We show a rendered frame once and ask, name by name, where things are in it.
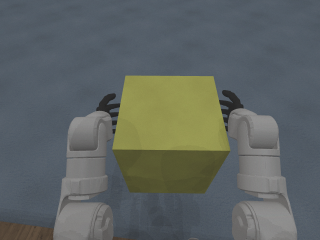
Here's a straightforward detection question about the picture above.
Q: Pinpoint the carton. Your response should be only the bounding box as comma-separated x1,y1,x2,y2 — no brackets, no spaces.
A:
112,75,231,194

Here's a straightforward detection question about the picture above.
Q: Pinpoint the robot right upper arm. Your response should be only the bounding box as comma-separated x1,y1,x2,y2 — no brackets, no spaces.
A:
232,200,297,240

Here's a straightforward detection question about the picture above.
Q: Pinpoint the right robot hand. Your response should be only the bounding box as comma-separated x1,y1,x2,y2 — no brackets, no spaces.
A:
219,90,244,132

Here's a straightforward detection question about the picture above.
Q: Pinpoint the robot left forearm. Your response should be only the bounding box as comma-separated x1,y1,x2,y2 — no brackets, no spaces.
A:
53,111,113,240

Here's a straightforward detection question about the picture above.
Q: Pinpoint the left robot hand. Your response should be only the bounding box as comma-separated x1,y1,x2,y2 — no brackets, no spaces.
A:
96,93,120,134

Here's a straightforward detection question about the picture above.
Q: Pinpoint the robot right forearm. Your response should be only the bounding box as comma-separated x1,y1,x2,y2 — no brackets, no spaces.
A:
227,108,297,238

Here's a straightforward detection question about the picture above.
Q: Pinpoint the robot left upper arm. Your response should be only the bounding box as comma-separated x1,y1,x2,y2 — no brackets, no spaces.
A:
54,202,114,240

